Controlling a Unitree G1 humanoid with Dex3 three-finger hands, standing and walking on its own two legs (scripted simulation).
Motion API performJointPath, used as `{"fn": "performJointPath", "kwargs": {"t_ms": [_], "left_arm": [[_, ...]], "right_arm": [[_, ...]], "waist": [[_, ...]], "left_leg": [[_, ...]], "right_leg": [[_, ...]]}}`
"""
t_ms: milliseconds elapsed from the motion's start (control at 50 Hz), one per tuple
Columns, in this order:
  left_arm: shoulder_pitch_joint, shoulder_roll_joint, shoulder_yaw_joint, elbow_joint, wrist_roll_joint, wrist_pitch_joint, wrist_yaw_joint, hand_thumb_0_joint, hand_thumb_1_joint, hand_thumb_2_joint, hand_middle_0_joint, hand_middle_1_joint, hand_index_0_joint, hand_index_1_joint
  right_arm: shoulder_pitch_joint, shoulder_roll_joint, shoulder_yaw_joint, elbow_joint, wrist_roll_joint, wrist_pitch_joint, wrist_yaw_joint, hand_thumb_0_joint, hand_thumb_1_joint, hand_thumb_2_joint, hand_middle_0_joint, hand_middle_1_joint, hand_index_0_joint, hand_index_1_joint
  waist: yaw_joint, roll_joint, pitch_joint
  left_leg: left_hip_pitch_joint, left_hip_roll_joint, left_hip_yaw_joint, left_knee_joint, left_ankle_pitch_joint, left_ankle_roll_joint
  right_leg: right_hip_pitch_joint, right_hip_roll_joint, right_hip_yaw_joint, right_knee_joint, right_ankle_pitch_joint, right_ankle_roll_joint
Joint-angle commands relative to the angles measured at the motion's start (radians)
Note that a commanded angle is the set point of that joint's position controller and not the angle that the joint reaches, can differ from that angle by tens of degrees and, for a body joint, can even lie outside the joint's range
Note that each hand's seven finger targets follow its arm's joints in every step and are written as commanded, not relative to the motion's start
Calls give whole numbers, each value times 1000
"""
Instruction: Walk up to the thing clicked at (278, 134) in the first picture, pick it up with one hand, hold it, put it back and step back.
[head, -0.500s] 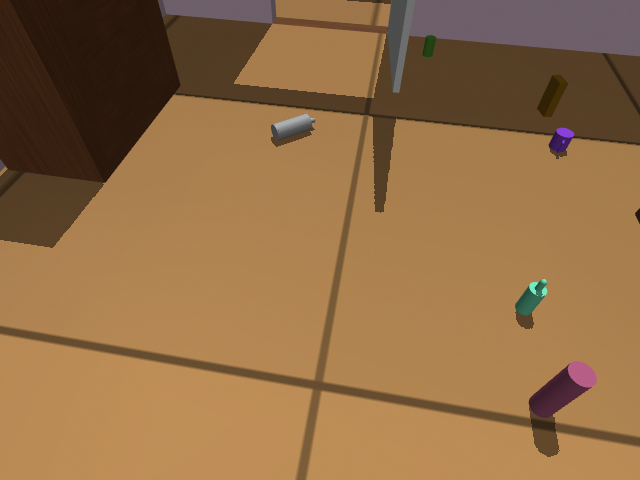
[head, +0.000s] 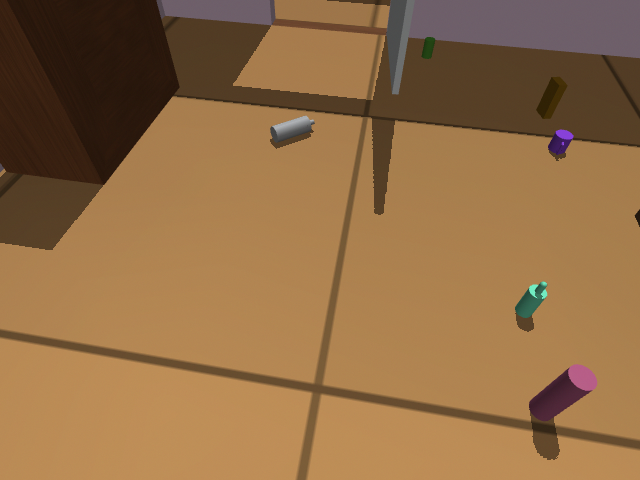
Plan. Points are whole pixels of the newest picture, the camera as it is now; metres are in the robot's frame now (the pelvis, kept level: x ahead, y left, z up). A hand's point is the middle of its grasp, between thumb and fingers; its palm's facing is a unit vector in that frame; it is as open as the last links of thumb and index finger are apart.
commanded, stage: stand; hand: left
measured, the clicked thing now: (294, 128) +1.86 +0.13 -0.74
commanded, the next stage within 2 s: walk up in 0.62 s
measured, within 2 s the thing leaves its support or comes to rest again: neither
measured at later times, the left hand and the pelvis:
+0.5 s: hand out of the picture +0.07 +0.25 -0.16, palm faces -0.02 -0.94 -0.34, open 7.4 cm; pelvis +0.00 +0.00 +0.00, yaw +0 degrees
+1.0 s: hand out of the picture +0.11 +0.35 -0.17, palm faces +0.17 -0.93 -0.32, open 7.4 cm; pelvis +0.08 +0.05 -0.02, yaw +10 degrees
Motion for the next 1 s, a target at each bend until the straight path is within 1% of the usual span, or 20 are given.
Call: {"fn": "performJointPath", "kwargs": {"t_ms": [0,580,600,620,640,660,680,700,720,740,780,800,840,860,880,900,920,940,960,980], "left_arm": [[-33,215,41,-60,4,-21,15,0,900,900,-200,-300,-200,-300],[-23,218,41,-58,5,-20,13,0,900,900,-200,-300,-200,-300],[-39,354,154,-147,48,-27,-38,0,900,900,-200,-300,-200,-300],[-53,360,164,-158,65,-23,-54,0,900,900,-200,-300,-200,-300],[-31,343,171,-175,66,-25,-68,0,900,900,-200,-300,-200,-300],[6,323,173,-176,63,-24,-77,0,900,900,-200,-300,-200,-300],[69,331,184,-164,62,-27,-76,0,900,900,-200,-300,-200,-300],[74,363,195,-169,58,-29,-73,0,900,900,-200,-300,-200,-300],[50,382,200,-198,61,-30,-74,0,900,900,-200,-300,-200,-300],[34,362,196,-210,58,-30,-78,0,900,900,-200,-300,-200,-300],[-44,360,189,-241,67,-33,-83,0,900,900,-200,-300,-200,-300],[-100,365,188,-258,67,-31,-89,0,900,900,-200,-300,-200,-300],[-208,342,176,-291,61,-16,-100,0,900,900,-200,-300,-200,-300],[-181,285,158,-298,63,-7,-102,0,900,900,-200,-300,-200,-300],[-164,197,134,-314,64,-6,-104,0,900,900,-200,-300,-200,-300],[-178,239,138,-339,53,-3,-103,0,900,900,-200,-300,-200,-300],[-160,315,142,-324,52,-2,-103,0,900,900,-200,-300,-200,-300],[-99,331,144,-291,35,-2,-110,0,900,900,-200,-300,-200,-300],[-54,331,146,-259,28,-1,-116,0,900,900,-200,-300,-200,-300],[-25,341,150,-240,35,1,-118,0,900,900,-200,-300,-200,-300]], "right_arm": [[-47,-213,-45,-57,-3,-17,-12,0,-900,-900,200,300,200,300],[-31,-217,-44,-55,-4,-17,-12,0,-900,-900,200,300,200,300],[83,-344,-128,-113,-6,-42,9,0,-900,-900,200,300,200,300],[66,-369,-140,-121,-16,-48,21,0,-900,-900,200,300,200,300],[21,-358,-143,-157,-22,-55,29,0,-900,-900,200,300,200,300],[-24,-322,-142,-192,-29,-60,31,0,-900,-900,200,300,200,300],[-75,-272,-134,-227,-33,-64,30,0,-900,-900,200,300,200,300],[-109,-239,-124,-251,-33,-69,31,0,-900,-900,200,300,200,300],[-95,-261,-127,-259,-31,-72,33,0,-900,-900,200,300,200,300],[-63,-282,-133,-247,-27,-75,43,0,-900,-900,200,300,200,300],[33,-289,-143,-236,-18,-77,59,0,-900,-900,200,300,200,300],[93,-292,-150,-224,-17,-78,61,0,-900,-900,200,300,200,300],[332,-295,-178,-145,-17,-80,50,0,-900,-900,200,300,200,300],[470,-342,-207,-98,-22,-82,32,0,-900,-900,200,300,200,300],[557,-449,-233,-96,-42,-81,10,0,-900,-900,200,300,200,300],[432,-500,-228,-176,-30,-89,5,0,-900,-900,200,300,200,300],[283,-484,-214,-220,-3,-95,1,0,-900,-900,200,300,200,300],[228,-445,-189,-231,2,-101,0,0,-900,-900,200,300,200,300],[184,-405,-172,-243,0,-109,-3,0,-900,-900,200,300,200,300],[174,-390,-165,-251,2,-114,-5,0,-900,-900,200,300,200,300]], "waist": [[2,-8,-87],[1,-5,-70],[22,-99,-174],[29,-60,-98],[56,-34,-62],[89,-51,-25],[135,-117,-6],[162,-263,10],[153,-217,29],[135,-147,33],[72,-180,32],[33,-199,29],[-105,-91,-36],[-161,127,-77],[-204,398,-72],[-146,294,-42],[-66,85,43],[-17,33,58],[13,25,61],[21,43,53]], "left_leg": [[31,120,-90,-41,144,36],[15,118,-97,-60,107,37],[-93,111,-178,28,-386,104],[-212,122,-195,27,-484,96],[-272,116,-183,61,-441,86],[-375,89,-136,124,-368,63],[-539,9,-2,237,-249,6],[-654,3,83,443,-235,21],[-653,61,41,460,-301,19],[-618,72,21,477,-302,24],[-488,114,-20,387,-305,41],[-358,109,1,345,-282,46],[80,28,103,205,-103,26],[341,5,59,168,-129,38],[411,191,-336,-21,-512,86],[214,404,-832,-258,-854,182],[56,429,-800,-288,-833,217],[32,381,-645,-221,-718,205],[5,325,-531,-185,-621,198],[-33,278,-430,-178,-562,179]], "right_leg": [[15,-124,90,-45,160,-28],[13,-126,88,-56,115,-27],[71,-91,30,60,-425,-50],[23,-115,66,88,-553,-70],[-4,-146,103,88,-568,-90],[33,-181,137,41,-565,-116],[178,-240,208,-88,-597,-158],[227,-378,349,-190,-587,-212],[187,-452,398,-234,-567,-259],[166,-413,354,-226,-590,-256],[98,-361,221,-189,-567,-222],[2,-336,150,-172,-564,-192],[-277,-209,-59,31,-577,-132],[-479,-114,-169,341,-539,-102],[-717,16,-181,733,-525,-69],[-742,6,-5,855,-414,-44],[-687,-94,108,870,-281,-39],[-658,-131,111,857,-205,-38],[-619,-146,116,819,-160,-25],[-577,-157,110,781,-131,-17]]}}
